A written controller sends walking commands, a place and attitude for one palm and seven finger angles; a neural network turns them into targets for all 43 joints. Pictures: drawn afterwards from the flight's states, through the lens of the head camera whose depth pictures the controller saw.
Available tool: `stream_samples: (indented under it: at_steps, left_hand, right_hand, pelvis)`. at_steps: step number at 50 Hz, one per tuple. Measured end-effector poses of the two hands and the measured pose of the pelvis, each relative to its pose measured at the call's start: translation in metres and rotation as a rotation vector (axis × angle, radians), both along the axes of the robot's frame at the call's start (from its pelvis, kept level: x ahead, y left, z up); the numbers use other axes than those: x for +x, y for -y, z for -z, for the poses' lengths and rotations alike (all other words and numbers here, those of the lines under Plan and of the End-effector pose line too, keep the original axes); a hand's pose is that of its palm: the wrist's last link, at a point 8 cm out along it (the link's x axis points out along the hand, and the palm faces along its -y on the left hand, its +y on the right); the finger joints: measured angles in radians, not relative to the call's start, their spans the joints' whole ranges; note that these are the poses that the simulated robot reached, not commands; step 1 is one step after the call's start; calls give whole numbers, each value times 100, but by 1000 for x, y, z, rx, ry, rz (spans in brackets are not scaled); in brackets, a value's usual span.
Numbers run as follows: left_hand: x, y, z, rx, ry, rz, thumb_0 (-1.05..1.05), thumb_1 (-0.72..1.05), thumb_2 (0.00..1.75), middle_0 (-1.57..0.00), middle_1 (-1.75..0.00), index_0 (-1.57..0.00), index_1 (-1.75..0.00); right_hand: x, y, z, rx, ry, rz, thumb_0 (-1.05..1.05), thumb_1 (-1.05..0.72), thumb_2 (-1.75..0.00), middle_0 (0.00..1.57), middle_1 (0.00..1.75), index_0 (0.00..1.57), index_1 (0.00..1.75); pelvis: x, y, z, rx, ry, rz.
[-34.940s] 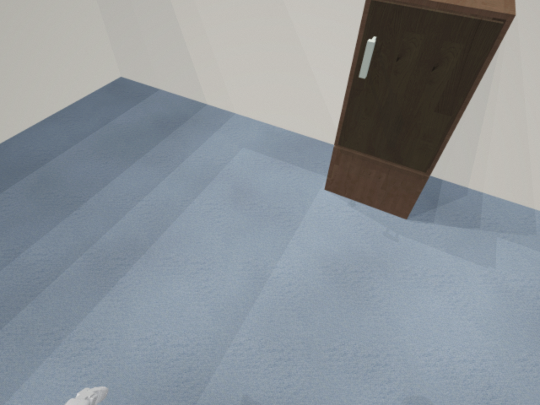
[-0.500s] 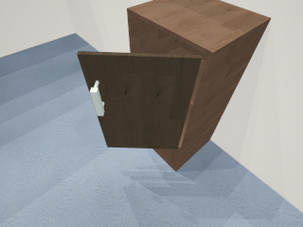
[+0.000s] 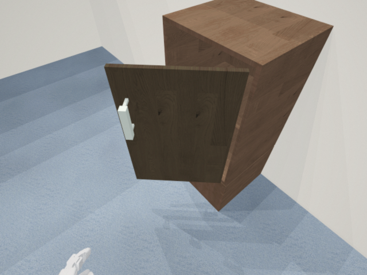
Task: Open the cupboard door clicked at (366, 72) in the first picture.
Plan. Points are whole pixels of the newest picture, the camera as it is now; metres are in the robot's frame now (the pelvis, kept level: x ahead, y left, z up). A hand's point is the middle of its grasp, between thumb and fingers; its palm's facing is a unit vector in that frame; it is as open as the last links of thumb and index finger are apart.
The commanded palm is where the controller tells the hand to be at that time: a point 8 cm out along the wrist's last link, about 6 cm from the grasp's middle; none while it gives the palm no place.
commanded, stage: raise the hand with hooked fingers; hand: left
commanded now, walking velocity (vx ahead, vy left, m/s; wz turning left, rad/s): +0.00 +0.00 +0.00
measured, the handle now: (128, 119) +0.56 +0.22 -0.02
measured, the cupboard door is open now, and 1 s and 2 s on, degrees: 47 47 47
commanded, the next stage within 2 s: move the hooked fingers beside the handle in 2.00 s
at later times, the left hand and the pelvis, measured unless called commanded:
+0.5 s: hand (85, 258) +0.16 +0.22 -0.04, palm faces +0.05 -1.00 -0.07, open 9.6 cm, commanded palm +0.14 +0.28 -0.04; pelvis -0.05 +0.00 -0.10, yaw +3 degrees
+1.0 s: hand (76, 235) +0.20 +0.26 -0.04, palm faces -0.01 -1.00 -0.05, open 12.6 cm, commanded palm +0.18 +0.31 -0.02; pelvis -0.04 +0.02 -0.08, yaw +1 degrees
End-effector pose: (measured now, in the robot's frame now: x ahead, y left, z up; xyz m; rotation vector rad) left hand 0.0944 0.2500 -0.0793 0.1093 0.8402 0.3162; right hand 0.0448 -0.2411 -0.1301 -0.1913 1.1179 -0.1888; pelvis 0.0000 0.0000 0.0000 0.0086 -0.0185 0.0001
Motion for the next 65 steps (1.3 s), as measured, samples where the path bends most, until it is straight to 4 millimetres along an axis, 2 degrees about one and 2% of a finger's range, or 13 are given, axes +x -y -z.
stream_samples:
  at_steps: [4,7,10,13,18,22,26,29,34,39,48,57,65]
  left_hand:
    - [60,-2,-64,20,468,16,1,85,87,-21,-33,-21,-33]
    - [82,-1,-79,3,711,107,0,81,85,-21,-36,-21,-37]
    - [77,3,-65,-29,831,240,0,75,83,-21,-40,-21,-40]
    - [55,2,-32,-72,808,324,0,68,80,-22,-44,-22,-44]
    - [18,-16,2,-103,751,220,1,56,75,-23,-52,-23,-52]
    - [22,-27,-20,-27,844,216,1,47,71,-23,-57,-24,-58]
    - [50,-25,-42,-17,897,335,1,38,67,-24,-63,-24,-64]
    - [70,-23,-42,-68,827,397,1,31,64,-24,-68,-24,-68]
    - [75,-33,-40,-111,708,335,0,19,59,-25,-75,-26,-76]
    - [66,-52,-52,-21,771,253,0,8,54,-26,-83,-26,-83]
    - [82,-58,-43,-66,774,338,0,-13,45,-27,-96,-28,-97]
    - [98,-79,-70,-31,835,284,-1,-34,36,-29,-110,-29,-110]
    - [111,-86,-67,-59,769,303,-1,-46,31,-30,-117,-30,-117]
  right_hand:
    - [43,5,-12,-16,249,-27,1,-90,-90,20,30,21,30]
    - [76,10,-23,-31,413,-72,1,-90,-90,20,30,20,30]
    - [102,15,-30,-53,537,-137,1,-90,-90,20,30,20,30]
    - [122,18,-28,-82,609,-193,1,-90,-90,20,30,20,30]
    - [140,11,-13,-114,631,-246,1,-90,-90,20,30,20,30]
    - [136,-8,8,-92,583,-274,1,-90,-90,20,30,20,30]
    - [119,-28,28,-35,517,-256,2,-90,-90,20,30,21,30]
    - [99,-37,36,7,469,-200,2,-90,-90,20,30,21,30]
    - [69,-37,34,22,410,-115,2,-90,-90,21,30,21,30]
    - [56,-24,30,-26,373,-125,2,-90,-90,21,30,21,30]
    - [68,-7,19,-111,390,-152,2,-90,-90,20,30,21,30]
    - [89,-17,-2,-92,451,-169,2,-90,-90,20,30,21,30]
    - [93,-23,3,-62,430,-191,2,-90,-90,20,30,21,30]
  pelvis:
    - [-10,0,9,0,-31,-36]
    - [-22,3,25,6,-96,-25]
    - [-32,7,46,9,-156,-16]
    - [-38,9,68,7,-202,-15]
    - [-42,8,95,-20,-233,-32]
    - [-44,6,103,-50,-236,-46]
    - [-47,1,104,-70,-239,-52]
    - [-48,-3,99,-68,-245,-44]
    - [-45,-9,87,-51,-248,-25]
    - [-43,-13,84,-48,-251,-27]
    - [-43,-15,86,-59,-249,-35]
    - [-33,-15,75,-63,-235,-34]
    - [-29,-15,72,-61,-236,-34]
